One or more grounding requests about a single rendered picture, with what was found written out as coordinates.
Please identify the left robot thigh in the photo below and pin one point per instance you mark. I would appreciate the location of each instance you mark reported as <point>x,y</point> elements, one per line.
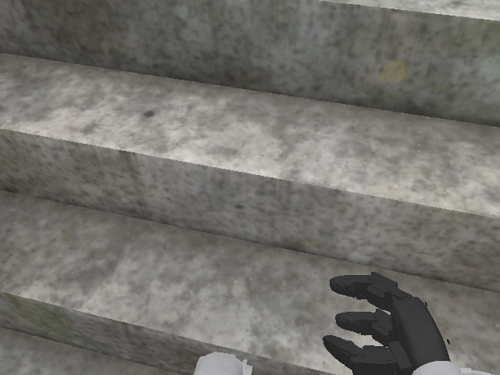
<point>219,363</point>

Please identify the right robot hand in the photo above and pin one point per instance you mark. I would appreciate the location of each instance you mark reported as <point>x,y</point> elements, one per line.
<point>410,333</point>

